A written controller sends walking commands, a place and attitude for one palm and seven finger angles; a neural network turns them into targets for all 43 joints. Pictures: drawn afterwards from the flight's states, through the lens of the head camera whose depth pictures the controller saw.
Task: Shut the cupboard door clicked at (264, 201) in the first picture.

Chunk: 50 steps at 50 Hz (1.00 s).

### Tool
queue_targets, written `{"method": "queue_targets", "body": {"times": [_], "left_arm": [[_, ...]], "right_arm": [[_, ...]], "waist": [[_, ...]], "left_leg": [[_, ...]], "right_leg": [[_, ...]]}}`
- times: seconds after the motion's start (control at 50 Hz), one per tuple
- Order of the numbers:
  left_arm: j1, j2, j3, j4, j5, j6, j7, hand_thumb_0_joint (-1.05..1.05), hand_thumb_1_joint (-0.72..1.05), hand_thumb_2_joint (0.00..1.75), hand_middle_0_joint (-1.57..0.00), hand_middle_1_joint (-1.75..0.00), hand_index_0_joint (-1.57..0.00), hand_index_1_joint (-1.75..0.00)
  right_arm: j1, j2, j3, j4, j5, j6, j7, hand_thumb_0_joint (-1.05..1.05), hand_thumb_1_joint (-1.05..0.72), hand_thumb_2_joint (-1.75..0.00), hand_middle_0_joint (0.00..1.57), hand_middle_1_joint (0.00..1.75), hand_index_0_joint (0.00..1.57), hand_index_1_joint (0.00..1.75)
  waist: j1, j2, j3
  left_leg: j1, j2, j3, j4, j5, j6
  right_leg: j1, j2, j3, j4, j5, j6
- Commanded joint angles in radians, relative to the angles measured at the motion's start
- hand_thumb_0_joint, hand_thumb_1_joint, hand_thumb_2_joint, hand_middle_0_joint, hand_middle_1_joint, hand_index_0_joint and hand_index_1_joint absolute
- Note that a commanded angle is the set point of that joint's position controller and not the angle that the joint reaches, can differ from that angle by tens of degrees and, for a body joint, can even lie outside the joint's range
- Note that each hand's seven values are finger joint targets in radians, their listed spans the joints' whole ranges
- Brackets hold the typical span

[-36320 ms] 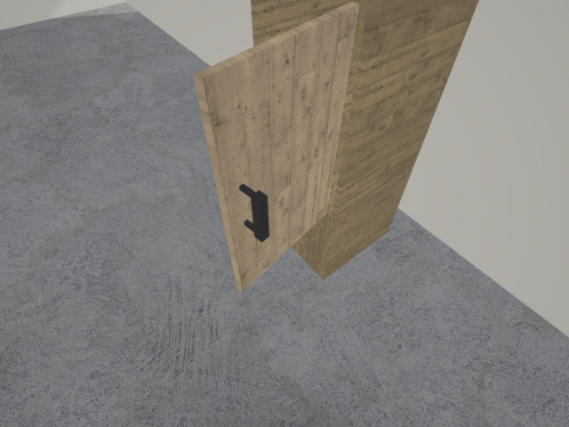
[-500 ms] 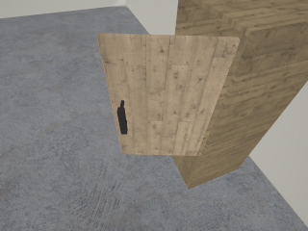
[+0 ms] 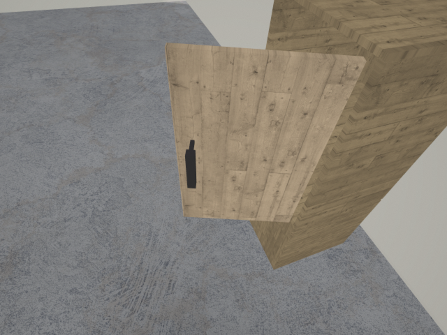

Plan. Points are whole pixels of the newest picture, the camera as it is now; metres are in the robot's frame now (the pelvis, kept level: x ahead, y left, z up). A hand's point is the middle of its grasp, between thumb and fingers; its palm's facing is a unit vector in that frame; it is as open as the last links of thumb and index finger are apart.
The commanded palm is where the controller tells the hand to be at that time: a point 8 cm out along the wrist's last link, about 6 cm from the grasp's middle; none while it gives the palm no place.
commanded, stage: look again from close up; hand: left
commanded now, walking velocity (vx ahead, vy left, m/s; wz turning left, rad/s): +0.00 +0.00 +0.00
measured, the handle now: (192, 164) +0.51 +0.11 -0.04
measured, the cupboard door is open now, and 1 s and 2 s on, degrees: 67 67 67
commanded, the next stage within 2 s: shuffle to correct the standing spot in 0.62 s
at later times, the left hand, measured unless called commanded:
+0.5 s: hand out of the picture +0.04 +0.20 -0.17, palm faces -0.02 -0.97 -0.26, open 7.4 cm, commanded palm none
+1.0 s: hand out of the picture +0.04 +0.15 -0.18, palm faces -0.04 -0.98 -0.20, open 7.4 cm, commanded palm none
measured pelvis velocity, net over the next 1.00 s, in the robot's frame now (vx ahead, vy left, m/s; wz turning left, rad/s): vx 0.04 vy -0.04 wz -0.02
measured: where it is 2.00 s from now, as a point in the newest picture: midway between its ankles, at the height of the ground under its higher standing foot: outside the picture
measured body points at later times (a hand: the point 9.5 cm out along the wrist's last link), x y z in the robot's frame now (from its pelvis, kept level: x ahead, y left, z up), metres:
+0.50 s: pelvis +0.01 -0.01 +0.00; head +0.03 +0.00 +0.45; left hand +0.04 +0.25 -0.15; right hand +0.08 -0.28 -0.14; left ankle +0.04 +0.04 -0.74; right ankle +0.00 -0.16 -0.74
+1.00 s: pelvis +0.04 -0.04 +0.00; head +0.05 -0.03 +0.45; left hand +0.05 +0.20 -0.16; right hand +0.05 -0.28 -0.15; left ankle +0.04 +0.04 -0.74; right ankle +0.01 -0.16 -0.74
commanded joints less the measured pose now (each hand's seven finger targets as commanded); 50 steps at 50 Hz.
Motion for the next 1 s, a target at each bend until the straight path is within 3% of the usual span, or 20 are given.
{"method": "queue_targets", "body": {"times": [0.0,0.28,0.62,0.7,0.76,0.8,0.86,0.88,0.92,0.98], "left_arm": [[0.016,0.137,0.03,-0.039,0.005,-0.017,0.011,0.0,0.9,0.9,-0.2,-0.3,-0.2,-0.3],[-0.018,0.149,0.031,-0.017,0.002,-0.025,0.012,0.0,0.9,0.9,-0.2,-0.3,-0.2,-0.3],[-0.065,0.146,0.03,-0.017,-0.003,-0.025,0.011,0.0,0.9,0.9,-0.2,-0.3,-0.2,-0.3],[-0.071,0.15,0.032,-0.017,-0.004,-0.028,0.011,0.0,0.9,0.9,-0.2,-0.3,-0.2,-0.3],[-0.024,0.06,0.011,0.014,-0.008,-0.016,0.012,0.0,0.9,0.9,-0.2,-0.3,-0.2,-0.3],[-0.008,0.049,0.009,0.022,-0.007,-0.007,0.011,0.0,0.9,0.9,-0.2,-0.3,-0.2,-0.3],[0.017,0.049,0.016,0.016,-0.001,0.003,0.004,0.0,0.9,0.9,-0.2,-0.3,-0.2,-0.3],[0.02,0.045,0.021,0.011,0.002,0.006,0.001,0.0,0.9,0.9,-0.2,-0.3,-0.2,-0.3],[0.032,0.036,0.029,-0.004,0.005,0.011,-0.005,0.0,0.9,0.9,-0.2,-0.3,-0.2,-0.3],[0.026,0.021,0.043,-0.034,0.007,0.017,-0.015,0.0,0.9,0.9,-0.2,-0.3,-0.2,-0.3]], "right_arm": [[-0.03,-0.181,-0.034,-0.049,-0.002,-0.022,-0.015,0.0,-0.9,-0.9,0.2,0.3,0.2,0.3],[-0.046,-0.175,-0.029,-0.013,0.0,-0.027,-0.014,0.0,-0.9,-0.9,0.2,0.3,0.2,0.3],[-0.047,-0.165,-0.017,0.012,-0.001,-0.028,-0.016,0.0,-0.9,-0.9,0.2,0.3,0.2,0.3],[-0.043,-0.163,-0.016,0.014,0.0,-0.031,-0.017,0.0,-0.9,-0.9,0.2,0.3,0.2,0.3],[-0.004,-0.081,0.006,0.043,-0.003,-0.021,-0.019,0.0,-0.9,-0.9,0.2,0.3,0.2,0.3],[0.009,-0.082,0.004,0.051,-0.007,-0.017,-0.022,0.0,-0.9,-0.9,0.2,0.3,0.2,0.3],[0.028,-0.102,-0.01,0.051,-0.008,-0.008,-0.027,0.0,-0.9,-0.9,0.2,0.3,0.2,0.3],[0.04,-0.108,-0.016,0.05,-0.01,-0.008,-0.031,0.0,-0.9,-0.9,0.2,0.3,0.2,0.3],[0.072,-0.118,-0.029,0.047,-0.011,-0.007,-0.04,0.0,-0.9,-0.9,0.2,0.3,0.2,0.3],[0.141,-0.122,-0.047,0.04,-0.017,-0.009,-0.055,0.0,-0.9,-0.9,0.2,0.3,0.2,0.3]], "waist": [[-0.001,0.05,-0.004],[-0.005,0.017,-0.031],[-0.007,0.033,-0.042],[-0.007,0.019,-0.067],[-0.01,0.005,-0.05],[-0.012,0.031,-0.019],[-0.01,0.054,0.023],[-0.016,0.068,0.024],[-0.023,0.093,0.022],[-0.042,0.105,0.006]], "left_leg": [[0.02,0.219,-0.249,-0.189,-0.203,-0.069],[0.081,0.202,-0.213,-0.142,-0.017,-0.072],[0.103,0.2,-0.2,-0.139,0.054,-0.08],[0.121,0.201,-0.189,-0.121,0.128,-0.079],[0.121,0.214,-0.189,-0.136,0.034,-0.088],[0.105,0.224,-0.201,-0.154,-0.048,-0.088],[0.076,0.267,-0.251,-0.192,-0.191,-0.064],[0.088,0.285,-0.267,-0.193,-0.187,-0.052],[0.127,0.33,-0.312,-0.184,-0.156,-0.015],[0.171,0.408,-0.347,-0.144,0.014,0.058]], "right_leg": [[-0.051,-0.056,0.034,-0.05,-0.008,-0.053],[-0.029,-0.078,0.048,-0.088,0.058,-0.05],[-0.001,-0.083,0.057,-0.112,0.075,-0.051],[0.022,-0.087,0.06,-0.114,0.116,-0.051],[0.011,-0.07,0.041,-0.117,0.06,-0.033],[-0.012,-0.057,0.031,-0.094,0.016,-0.032],[-0.056,-0.031,-0.005,-0.037,-0.05,-0.033],[-0.082,-0.022,-0.012,-0.007,-0.057,-0.036],[-0.147,-0.007,-0.033,0.063,-0.092,-0.035],[-0.237,-0.008,-0.039,0.208,-0.198,-0.04]]}}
